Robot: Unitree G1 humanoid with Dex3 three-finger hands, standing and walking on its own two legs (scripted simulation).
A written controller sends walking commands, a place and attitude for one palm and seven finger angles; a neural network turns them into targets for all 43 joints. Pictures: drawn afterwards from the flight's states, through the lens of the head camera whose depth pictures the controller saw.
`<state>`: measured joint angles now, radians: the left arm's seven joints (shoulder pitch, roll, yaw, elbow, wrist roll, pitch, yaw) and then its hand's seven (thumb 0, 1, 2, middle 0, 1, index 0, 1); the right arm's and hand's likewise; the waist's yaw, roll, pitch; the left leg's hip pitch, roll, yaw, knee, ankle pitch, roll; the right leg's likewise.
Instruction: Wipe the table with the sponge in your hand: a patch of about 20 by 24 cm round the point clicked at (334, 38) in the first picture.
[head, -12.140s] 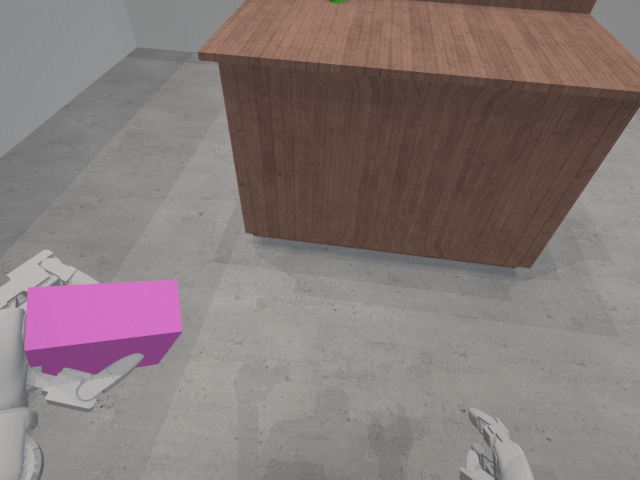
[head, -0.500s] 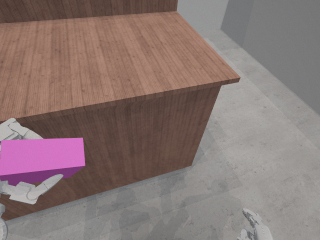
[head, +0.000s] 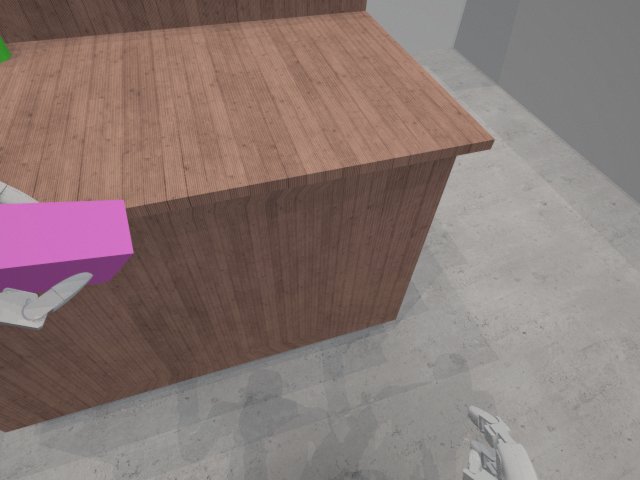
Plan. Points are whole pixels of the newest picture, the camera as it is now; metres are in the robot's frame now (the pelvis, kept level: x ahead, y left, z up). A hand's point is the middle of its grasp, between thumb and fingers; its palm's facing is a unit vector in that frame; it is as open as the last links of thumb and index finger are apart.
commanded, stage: look again from close up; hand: left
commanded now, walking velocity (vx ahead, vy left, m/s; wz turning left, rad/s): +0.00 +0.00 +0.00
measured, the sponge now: (70, 250) +0.27 +0.27 +0.19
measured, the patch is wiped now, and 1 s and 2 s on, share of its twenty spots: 0.00 0.00 0.00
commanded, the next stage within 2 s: shuffle to correct the standing spot in 0.16 s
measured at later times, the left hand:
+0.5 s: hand (83, 253) +0.28 +0.27 +0.16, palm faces +0.37 -0.86 -0.34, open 9.3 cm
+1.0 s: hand (52, 228) +0.31 +0.32 +0.16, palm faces +0.39 -0.83 -0.39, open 9.3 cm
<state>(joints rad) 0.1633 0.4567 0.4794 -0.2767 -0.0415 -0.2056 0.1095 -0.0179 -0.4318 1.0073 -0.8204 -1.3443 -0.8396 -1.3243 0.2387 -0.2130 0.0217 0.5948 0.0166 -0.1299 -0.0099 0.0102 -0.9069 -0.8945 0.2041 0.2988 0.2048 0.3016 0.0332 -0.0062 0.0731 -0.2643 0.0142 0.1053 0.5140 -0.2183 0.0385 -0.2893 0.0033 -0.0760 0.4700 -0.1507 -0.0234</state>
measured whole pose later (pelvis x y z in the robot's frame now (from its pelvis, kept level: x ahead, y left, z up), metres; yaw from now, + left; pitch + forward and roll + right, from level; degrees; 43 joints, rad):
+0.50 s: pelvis +0.05 +0.03 +0.00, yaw -1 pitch +0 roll -1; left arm 0.37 0.33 0.33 -0.41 -0.03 -0.21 0.10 -0.01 -0.43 1.01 -0.81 -1.35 -0.83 -1.33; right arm 0.18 -0.20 0.05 0.53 -0.02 -0.12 -0.02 0.01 -0.91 -0.89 0.21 0.30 0.21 0.30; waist 0.03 -0.01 0.01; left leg -0.23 -0.01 0.13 0.52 -0.31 0.07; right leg -0.26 -0.02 -0.04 0.48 -0.23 0.01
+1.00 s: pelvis +0.07 +0.08 -0.01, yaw -3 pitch -2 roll +1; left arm 0.37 0.35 0.39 -0.45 -0.02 -0.19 0.12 -0.01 -0.43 1.01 -0.81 -1.36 -0.83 -1.34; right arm 0.21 -0.17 0.03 0.56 0.00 -0.10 0.00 0.01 -0.91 -0.89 0.20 0.30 0.20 0.30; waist 0.01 -0.02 0.09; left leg -0.29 -0.04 0.10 0.62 -0.30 0.07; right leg -0.41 -0.02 -0.06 0.95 -0.46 0.00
